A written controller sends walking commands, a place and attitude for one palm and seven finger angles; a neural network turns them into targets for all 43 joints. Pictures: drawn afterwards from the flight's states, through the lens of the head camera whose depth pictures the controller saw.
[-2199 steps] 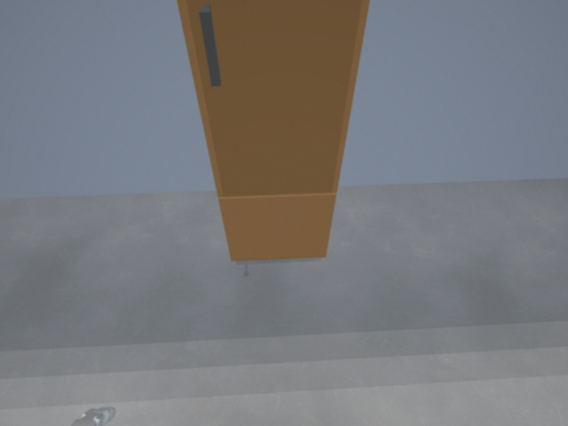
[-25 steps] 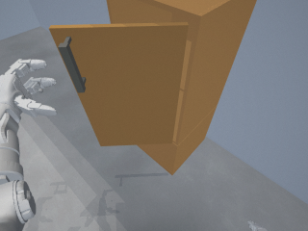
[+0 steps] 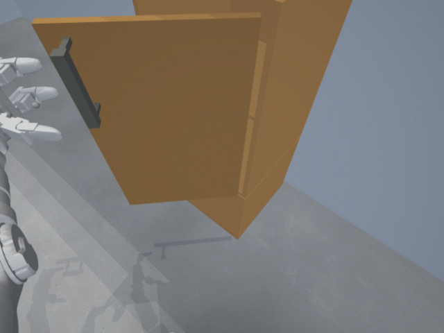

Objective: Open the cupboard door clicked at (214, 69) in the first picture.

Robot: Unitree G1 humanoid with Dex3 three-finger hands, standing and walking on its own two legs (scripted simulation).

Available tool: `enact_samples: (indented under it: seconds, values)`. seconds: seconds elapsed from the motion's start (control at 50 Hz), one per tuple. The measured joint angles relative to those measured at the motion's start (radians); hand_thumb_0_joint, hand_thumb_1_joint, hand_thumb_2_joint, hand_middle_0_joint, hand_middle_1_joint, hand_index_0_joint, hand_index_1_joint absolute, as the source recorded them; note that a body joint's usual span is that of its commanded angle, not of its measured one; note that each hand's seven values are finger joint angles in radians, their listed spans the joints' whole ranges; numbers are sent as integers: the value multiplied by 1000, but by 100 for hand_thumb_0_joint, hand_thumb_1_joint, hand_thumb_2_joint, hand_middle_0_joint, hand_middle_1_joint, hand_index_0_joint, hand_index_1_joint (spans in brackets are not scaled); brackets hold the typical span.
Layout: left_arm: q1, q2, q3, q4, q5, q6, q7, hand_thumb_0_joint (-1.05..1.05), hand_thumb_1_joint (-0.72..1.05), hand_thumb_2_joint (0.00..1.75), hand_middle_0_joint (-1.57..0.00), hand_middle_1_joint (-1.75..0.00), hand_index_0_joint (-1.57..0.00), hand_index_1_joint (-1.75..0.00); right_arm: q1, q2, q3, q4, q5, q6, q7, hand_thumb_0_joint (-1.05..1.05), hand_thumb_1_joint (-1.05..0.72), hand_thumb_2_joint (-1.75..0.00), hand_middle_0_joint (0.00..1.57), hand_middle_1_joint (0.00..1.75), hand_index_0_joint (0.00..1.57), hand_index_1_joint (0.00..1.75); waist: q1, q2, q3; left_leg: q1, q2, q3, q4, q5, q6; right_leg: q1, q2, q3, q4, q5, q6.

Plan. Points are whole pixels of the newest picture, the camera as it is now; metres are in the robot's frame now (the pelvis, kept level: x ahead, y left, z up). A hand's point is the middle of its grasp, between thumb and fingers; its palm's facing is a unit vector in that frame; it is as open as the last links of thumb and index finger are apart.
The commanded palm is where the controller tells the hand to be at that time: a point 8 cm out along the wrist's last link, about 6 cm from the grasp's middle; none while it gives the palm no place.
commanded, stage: move the hooked fingers beside the handle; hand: left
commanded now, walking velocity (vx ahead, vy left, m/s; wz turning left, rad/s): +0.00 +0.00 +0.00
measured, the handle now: (81, 86) +0.51 +0.25 +0.16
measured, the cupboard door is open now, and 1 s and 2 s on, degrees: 45 45 45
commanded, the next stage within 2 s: slide the fingers in behind the handle in 0.96 s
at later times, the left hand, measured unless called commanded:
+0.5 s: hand (36, 100) +0.47 +0.31 +0.16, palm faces +0.10 -0.99 +0.02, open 14.0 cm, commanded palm +0.44 +0.36 +0.16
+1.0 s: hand (37, 101) +0.47 +0.31 +0.16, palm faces +0.10 -0.99 +0.02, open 14.0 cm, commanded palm +0.44 +0.36 +0.16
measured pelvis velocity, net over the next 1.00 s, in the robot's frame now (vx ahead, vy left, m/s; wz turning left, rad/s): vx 0.01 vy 0.00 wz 0.00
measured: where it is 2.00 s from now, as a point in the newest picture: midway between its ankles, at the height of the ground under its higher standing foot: outside the picture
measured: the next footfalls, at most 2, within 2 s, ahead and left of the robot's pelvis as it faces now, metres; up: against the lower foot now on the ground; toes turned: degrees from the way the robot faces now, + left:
none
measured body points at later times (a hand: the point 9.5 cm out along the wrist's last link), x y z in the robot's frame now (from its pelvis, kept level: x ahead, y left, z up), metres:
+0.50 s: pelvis +0.01 +0.00 -0.01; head +0.09 +0.01 +0.44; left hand +0.46 +0.36 +0.16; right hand +0.02 -0.28 -0.11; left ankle +0.04 +0.13 -0.73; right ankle -0.05 -0.13 -0.73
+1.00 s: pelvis +0.01 +0.00 -0.01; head +0.08 +0.01 +0.44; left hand +0.45 +0.36 +0.16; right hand +0.05 -0.28 -0.12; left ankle +0.04 +0.13 -0.73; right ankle -0.05 -0.13 -0.73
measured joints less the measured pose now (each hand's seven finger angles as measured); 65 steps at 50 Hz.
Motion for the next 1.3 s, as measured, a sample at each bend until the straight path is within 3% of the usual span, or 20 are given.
enact_samples:
  seconds: [0.34,0.46,0.82,1.12,1.3]
  values:
    - [-75,80,22,85,17,-18,-35,-1,-50,30,-30,-120,-30,-120,36,-7,-5,-14,-6,57,6,1,-90,-90,21,30,20,30,-28,-7,-10,-78,9,2,41,-21,3,-73,6,7,23,-9,4]
    - [-52,81,53,67,19,-21,-39,-1,-50,30,-30,-120,-30,-120,40,1,-3,-26,-6,71,12,1,-90,-90,21,30,20,30,-31,-11,-17,-88,13,5,52,-31,4,-82,8,12,28,-13,5]
    - [-51,50,14,50,8,-8,-32,-1,-50,30,-30,-120,-30,-120,3,6,3,-46,-4,71,16,1,-90,-90,21,30,20,30,-12,-4,-26,-96,8,-9,73,-42,4,-81,5,0,44,-27,5]
    - [-63,79,24,74,5,-18,-43,-1,-50,30,-30,-120,-30,-120,17,-2,3,-40,1,82,11,1,-90,-90,21,30,20,30,-20,-4,-23,-106,14,-13,78,-41,-1,-93,12,0,53,-28,0]
    - [-46,36,1,33,-7,-13,-26,-1,-50,30,-30,-120,-30,-120,29,0,-3,-27,0,81,13,1,-90,-90,21,30,20,30,-17,-2,-27,-100,14,-12,75,-40,-2,-87,13,0,50,-27,-1]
